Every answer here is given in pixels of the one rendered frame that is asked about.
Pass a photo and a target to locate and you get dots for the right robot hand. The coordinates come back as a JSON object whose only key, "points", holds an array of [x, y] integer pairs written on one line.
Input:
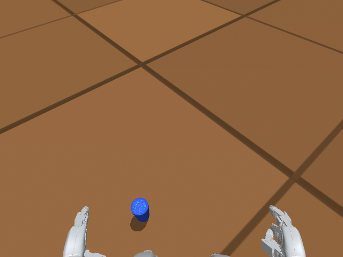
{"points": [[289, 240]]}

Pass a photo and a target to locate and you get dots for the left robot hand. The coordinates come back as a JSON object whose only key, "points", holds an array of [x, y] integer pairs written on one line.
{"points": [[76, 240]]}

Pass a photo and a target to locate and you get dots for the cup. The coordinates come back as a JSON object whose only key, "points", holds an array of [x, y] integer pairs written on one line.
{"points": [[140, 209]]}

